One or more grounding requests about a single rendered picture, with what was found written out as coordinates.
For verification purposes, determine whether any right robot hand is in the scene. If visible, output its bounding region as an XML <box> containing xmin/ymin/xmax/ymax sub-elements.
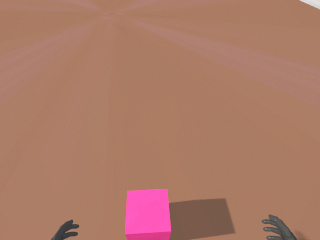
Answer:
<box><xmin>261</xmin><ymin>214</ymin><xmax>297</xmax><ymax>240</ymax></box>

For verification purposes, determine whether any carton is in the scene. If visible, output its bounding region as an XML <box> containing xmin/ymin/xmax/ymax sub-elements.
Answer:
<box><xmin>125</xmin><ymin>189</ymin><xmax>171</xmax><ymax>240</ymax></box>

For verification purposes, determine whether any left robot hand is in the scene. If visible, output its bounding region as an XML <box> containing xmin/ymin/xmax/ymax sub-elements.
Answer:
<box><xmin>51</xmin><ymin>220</ymin><xmax>79</xmax><ymax>240</ymax></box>

